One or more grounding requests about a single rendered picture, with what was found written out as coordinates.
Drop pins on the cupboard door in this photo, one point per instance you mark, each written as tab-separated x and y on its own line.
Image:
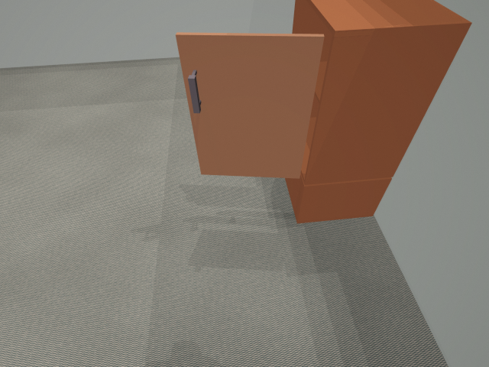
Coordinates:
256	93

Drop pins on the handle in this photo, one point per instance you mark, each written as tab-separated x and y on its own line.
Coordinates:
194	92

